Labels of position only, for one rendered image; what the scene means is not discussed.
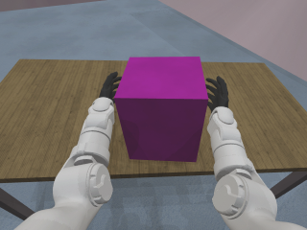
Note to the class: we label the robot left hand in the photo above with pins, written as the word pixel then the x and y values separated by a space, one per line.
pixel 109 86

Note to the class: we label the left robot forearm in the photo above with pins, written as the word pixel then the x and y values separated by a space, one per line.
pixel 95 137

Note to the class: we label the carton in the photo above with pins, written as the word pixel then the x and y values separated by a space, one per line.
pixel 161 104

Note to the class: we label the robot right hand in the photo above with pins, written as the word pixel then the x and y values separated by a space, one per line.
pixel 220 97

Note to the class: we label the left robot upper arm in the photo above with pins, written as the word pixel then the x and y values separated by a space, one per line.
pixel 79 193

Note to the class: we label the table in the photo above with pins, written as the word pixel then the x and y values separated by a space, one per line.
pixel 44 103

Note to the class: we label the right robot forearm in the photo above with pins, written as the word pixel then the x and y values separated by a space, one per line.
pixel 227 147

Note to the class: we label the right robot upper arm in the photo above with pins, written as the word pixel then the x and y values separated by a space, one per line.
pixel 247 205

